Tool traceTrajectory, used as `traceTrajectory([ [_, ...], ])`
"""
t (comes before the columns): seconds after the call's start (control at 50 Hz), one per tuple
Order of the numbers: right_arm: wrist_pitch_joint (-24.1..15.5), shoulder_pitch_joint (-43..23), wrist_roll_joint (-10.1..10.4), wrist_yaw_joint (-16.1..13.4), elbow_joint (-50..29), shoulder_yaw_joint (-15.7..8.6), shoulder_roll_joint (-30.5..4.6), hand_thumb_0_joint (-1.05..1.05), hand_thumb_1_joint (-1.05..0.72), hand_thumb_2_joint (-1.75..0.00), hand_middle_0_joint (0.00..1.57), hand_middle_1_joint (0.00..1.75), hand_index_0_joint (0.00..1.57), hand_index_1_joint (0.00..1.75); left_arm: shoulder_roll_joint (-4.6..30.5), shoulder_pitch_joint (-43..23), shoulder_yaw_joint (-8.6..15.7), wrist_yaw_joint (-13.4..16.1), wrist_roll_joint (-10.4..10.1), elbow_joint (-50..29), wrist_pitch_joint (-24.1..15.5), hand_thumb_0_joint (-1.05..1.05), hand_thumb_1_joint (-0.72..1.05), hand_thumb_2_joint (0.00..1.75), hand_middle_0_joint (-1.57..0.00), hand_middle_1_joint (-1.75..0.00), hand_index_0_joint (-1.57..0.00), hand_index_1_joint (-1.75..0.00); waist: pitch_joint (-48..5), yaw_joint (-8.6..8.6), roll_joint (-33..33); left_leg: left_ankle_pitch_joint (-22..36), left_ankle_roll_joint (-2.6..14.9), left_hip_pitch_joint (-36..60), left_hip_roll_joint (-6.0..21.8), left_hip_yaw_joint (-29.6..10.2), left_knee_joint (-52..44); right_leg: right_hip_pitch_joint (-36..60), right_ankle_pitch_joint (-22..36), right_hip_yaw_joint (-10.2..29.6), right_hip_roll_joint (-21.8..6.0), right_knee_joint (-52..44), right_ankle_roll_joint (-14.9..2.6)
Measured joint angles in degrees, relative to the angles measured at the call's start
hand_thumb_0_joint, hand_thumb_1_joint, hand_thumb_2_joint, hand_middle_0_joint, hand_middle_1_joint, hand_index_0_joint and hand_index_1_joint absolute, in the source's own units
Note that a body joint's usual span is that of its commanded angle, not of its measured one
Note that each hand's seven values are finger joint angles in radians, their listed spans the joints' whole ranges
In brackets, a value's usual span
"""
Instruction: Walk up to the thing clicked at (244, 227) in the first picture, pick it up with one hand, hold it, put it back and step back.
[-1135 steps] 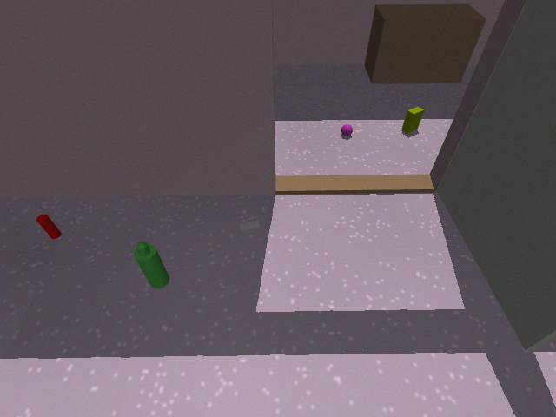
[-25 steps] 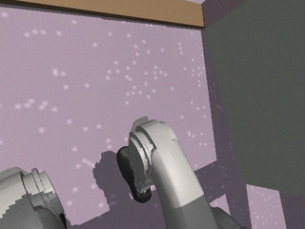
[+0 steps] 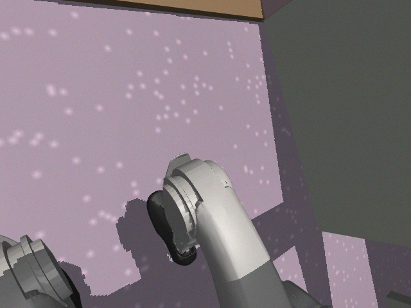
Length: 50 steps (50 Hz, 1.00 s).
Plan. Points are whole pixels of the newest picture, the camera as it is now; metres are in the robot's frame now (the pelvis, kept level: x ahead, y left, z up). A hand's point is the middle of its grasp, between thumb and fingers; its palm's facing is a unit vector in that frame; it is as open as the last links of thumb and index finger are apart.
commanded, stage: close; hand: left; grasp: from above
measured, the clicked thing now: out of the picture +0.49 +0.32 -0.30
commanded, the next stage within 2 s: settle in 1.56 s
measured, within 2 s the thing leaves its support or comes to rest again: leaves its support in 2.00 s
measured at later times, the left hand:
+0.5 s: hand out of the picture +0.46 +0.31 -0.27, palm faces -0.45 -0.16 -0.88, open 10.5 cm
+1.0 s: hand out of the picture +0.47 +0.31 -0.27, palm faces -0.44 -0.16 -0.88, open 8.4 cm
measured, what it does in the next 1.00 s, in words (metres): stands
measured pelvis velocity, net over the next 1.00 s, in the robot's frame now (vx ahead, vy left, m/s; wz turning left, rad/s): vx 0.00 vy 0.00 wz -0.01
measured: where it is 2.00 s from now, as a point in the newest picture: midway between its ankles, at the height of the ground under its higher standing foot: (129, 277)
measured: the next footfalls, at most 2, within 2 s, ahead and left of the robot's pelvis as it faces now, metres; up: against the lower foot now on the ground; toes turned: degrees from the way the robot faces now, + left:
none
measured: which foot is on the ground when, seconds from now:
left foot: down 0.00-1.00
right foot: down 0.00-1.00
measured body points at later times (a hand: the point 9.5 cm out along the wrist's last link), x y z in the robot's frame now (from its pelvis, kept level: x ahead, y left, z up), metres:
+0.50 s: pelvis +0.00 +0.00 +0.01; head +0.30 +0.13 +0.31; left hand +0.48 +0.32 -0.22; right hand +0.02 -0.24 -0.04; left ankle +0.06 +0.12 -0.28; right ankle +0.13 -0.14 -0.28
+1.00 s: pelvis +0.00 +0.00 +0.01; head +0.30 +0.13 +0.31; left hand +0.49 +0.32 -0.21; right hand +0.02 -0.24 -0.04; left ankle +0.06 +0.12 -0.28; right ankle +0.13 -0.14 -0.28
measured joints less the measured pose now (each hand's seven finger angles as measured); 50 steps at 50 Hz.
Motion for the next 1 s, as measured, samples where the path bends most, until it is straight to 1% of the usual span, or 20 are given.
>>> traceTrajectory([
  [0.12,0.3,0.0,0.1,-0.3,-0.2,-0.2,0.1,0.0,-0.9,-0.9,0.2,0.3,0.2,0.3,0.0,0.7,0.0,-0.6,-1.1,-1.0,-0.3,0.0,-0.16,0.69,-0.37,-0.71,-0.37,-0.71,0.5,0.46,0.1,0.1,0.01,0.3,0.2,0.0,-0.4,0.2,0.2,0.0,0.0,-0.4,0.11],
  [0.2,0.4,-0.2,0.1,-0.4,-0.2,0.2,0.2,0.0,-0.9,-0.9,0.2,0.3,0.2,0.3,-0.2,0.7,-1.2,-1.0,-1.7,-1.1,-0.5,0.0,-0.11,0.65,-0.39,-0.7,-0.4,-0.69,0.4,0.54,-0.2,0.2,-0.07,0.6,0.2,-0.1,-0.6,0.5,0.4,-0.1,0.0,-0.6,0.22],
  [0.28,0.6,-0.2,0.3,-0.8,-0.2,0.1,0.2,0.0,-0.9,-0.9,0.2,0.3,0.2,0.3,-0.3,0.7,-0.9,-0.9,-1.3,-1.1,-1.1,0.0,-0.06,0.61,-0.42,-0.68,-0.44,-0.67,0.0,0.61,-0.3,0.4,-0.19,0.6,0.1,-0.3,-0.7,0.6,0.5,-0.4,0.0,-0.8,-0.24],
  [0.34,0.8,-0.3,0.2,-0.8,-0.3,0.1,0.1,0.0,-0.9,-0.9,0.2,0.3,0.2,0.3,-0.3,0.7,-1.4,-0.8,-0.8,-0.8,-1.2,0.0,-0.03,0.59,-0.45,-0.67,-0.46,-0.65,-0.2,0.56,-0.1,0.5,-0.17,0.6,0.1,-0.3,-0.8,0.7,0.5,-0.4,-0.1,-0.9,-0.49],
  [0.42,0.9,-0.6,0.1,-0.9,-0.4,0.2,-0.1,0.0,-0.9,-0.9,0.2,0.3,0.2,0.3,0.0,0.8,-1.3,-0.4,-0.5,-0.4,-1.4,0.0,0.02,0.55,-0.47,-0.65,-0.49,-0.63,-0.1,0.54,0.0,0.5,-0.02,0.7,0.2,-0.2,-1.0,0.8,0.6,-0.4,-0.1,-1.2,-0.36],
  [0.48,0.8,-0.8,0.0,-1.0,-0.4,0.4,-0.1,0.0,-0.9,-0.9,0.2,0.3,0.2,0.3,0.3,0.8,-1.6,-0.2,-0.7,-0.1,-1.3,0.0,0.05,0.52,-0.5,-0.63,-0.52,-0.61,0.1,0.41,-0.1,0.6,0.11,0.7,0.2,-0.1,-1.1,0.9,0.7,-0.3,0.0,-1.3,-0.02],
  [0.58,0.7,-1.0,0.1,-1.3,-0.3,0.8,0.1,0.0,-0.9,-0.9,0.2,0.3,0.2,0.3,0.6,0.4,-1.7,0.5,-1.2,-0.2,-1.2,0.0,0.11,0.48,-0.55,-0.61,-0.57,-0.58,0.4,0.37,-0.5,0.8,0.18,0.7,0.2,-0.1,-1.2,0.9,0.9,-0.3,0.0,-1.5,-0.02],
  [0.66,0.7,-0.9,0.1,-1.3,-0.2,0.9,0.2,0.0,-0.9,-0.9,0.2,0.3,0.2,0.3,0.6,0.1,-1.8,0.2,-1.2,-0.6,-1.1,0.0,0.16,0.43,-0.59,-0.58,-0.61,-0.54,0.3,0.36,-0.4,0.9,0.15,0.5,0.2,-0.1,-1.2,0.8,0.9,-0.4,-0.1,-1.5,-0.29],
  [0.8,1.1,-0.9,0.1,-1.4,-0.3,1.0,0.5,0.0,-0.9,-0.9,0.2,0.3,0.2,0.3,0.7,0.2,-1.7,-0.4,-1.5,-1.1,-0.6,0.0,0.24,0.37,-0.65,-0.52,-0.68,-0.48,0.3,0.23,-0.1,0.6,0.27,0.6,0.3,0.0,-1.4,0.9,0.7,-0.4,-0.2,-1.7,-0.05],
  [1.0,1.8,-0.6,0.3,-1.8,-0.7,1.4,0.4,0.0,-0.9,-0.9,0.2,0.3,0.2,0.3,0.9,0.1,-2.2,-0.9,-2.1,-1.4,-0.4,0.0,0.34,0.29,-0.71,-0.45,-0.73,-0.41,0.2,0.15,-0.1,0.6,0.19,0.6,0.3,-0.3,-1.5,1.0,0.8,-0.6,-0.2,-1.9,-0.24],
])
